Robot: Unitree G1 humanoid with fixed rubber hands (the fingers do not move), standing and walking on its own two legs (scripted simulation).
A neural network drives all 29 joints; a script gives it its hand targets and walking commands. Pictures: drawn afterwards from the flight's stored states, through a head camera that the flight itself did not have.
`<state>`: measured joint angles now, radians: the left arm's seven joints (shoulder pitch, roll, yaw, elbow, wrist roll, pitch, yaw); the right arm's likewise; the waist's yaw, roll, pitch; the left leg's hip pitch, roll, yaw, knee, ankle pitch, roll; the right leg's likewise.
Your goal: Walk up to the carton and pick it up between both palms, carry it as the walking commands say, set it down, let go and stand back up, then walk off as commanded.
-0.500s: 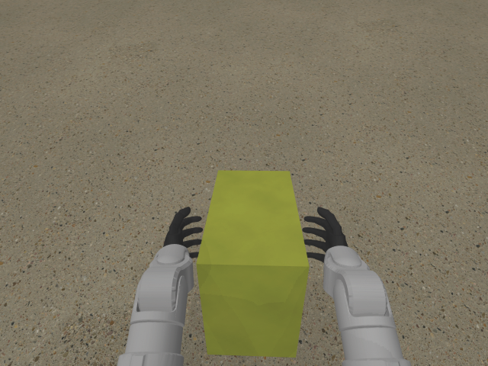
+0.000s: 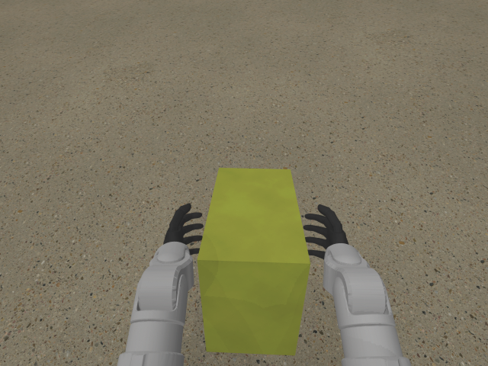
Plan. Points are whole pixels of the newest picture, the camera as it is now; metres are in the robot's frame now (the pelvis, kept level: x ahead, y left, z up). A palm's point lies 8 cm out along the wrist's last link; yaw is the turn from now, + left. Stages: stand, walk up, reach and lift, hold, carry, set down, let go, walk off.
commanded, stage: carry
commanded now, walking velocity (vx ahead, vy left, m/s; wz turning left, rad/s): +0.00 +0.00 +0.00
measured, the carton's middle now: (252, 251) +0.38 +0.01 -0.09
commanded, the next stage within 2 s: none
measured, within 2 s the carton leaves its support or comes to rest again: neither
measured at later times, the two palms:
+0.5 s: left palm (189, 156) +0.52 +0.14 +0.05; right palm (313, 156) +0.51 -0.12 +0.05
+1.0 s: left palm (199, 110) +0.71 +0.14 +0.03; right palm (302, 106) +0.70 -0.12 +0.04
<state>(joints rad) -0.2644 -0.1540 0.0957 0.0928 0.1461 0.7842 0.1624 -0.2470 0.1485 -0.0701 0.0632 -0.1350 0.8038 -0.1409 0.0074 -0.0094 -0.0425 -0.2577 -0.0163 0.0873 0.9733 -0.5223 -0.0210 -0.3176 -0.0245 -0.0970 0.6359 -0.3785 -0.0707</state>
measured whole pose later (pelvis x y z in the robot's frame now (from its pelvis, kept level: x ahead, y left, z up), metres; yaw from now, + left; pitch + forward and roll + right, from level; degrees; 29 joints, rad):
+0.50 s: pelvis +0.21 +0.01 +0.01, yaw -1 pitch +6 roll +0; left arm -0.26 -0.15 0.10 0.12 0.17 0.80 0.16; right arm -0.25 0.15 -0.07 0.09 -0.14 0.81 -0.13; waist 0.01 0.02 -0.08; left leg -0.25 0.01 0.09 0.62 -0.38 0.00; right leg -0.24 -0.02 -0.10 0.57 -0.31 -0.03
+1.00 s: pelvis +0.40 +0.01 +0.00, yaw -1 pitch +5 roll +0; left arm -0.26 -0.15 0.09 0.05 0.12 0.81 0.16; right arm -0.24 0.15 -0.08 0.06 -0.14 0.77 -0.14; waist 0.01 -0.02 -0.02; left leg -0.25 0.01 0.09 0.56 -0.38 0.02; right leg -0.22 -0.04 -0.10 0.74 -0.44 -0.01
